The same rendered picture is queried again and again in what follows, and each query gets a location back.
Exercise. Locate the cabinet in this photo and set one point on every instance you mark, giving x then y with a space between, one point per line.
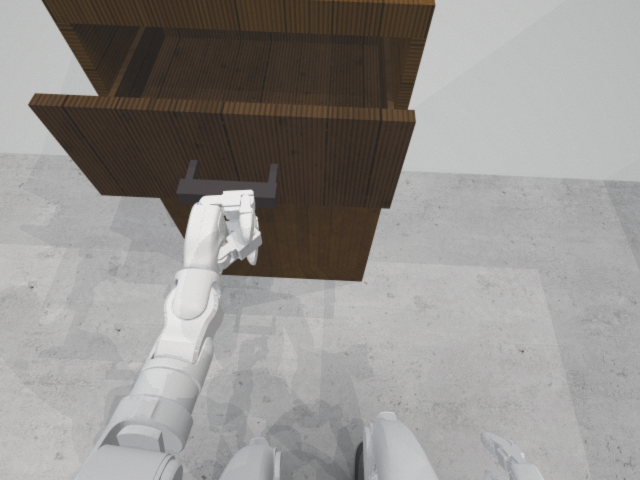
298 241

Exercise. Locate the robot left forearm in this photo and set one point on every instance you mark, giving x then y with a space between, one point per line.
156 416

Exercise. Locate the handle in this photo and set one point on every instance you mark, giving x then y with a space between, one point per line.
190 190

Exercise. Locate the robot left thigh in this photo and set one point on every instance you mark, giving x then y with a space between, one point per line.
255 462

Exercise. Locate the robot right hand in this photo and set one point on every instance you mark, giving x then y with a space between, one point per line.
511 459

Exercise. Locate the robot left hand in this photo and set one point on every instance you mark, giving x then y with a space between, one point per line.
207 230

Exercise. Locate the robot right thigh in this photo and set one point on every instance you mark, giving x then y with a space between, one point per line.
391 451

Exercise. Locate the robot left upper arm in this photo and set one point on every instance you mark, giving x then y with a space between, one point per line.
112 462

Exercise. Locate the drawer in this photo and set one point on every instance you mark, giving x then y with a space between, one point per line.
318 105

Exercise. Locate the robot thigh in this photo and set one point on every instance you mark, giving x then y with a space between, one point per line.
255 462
391 451

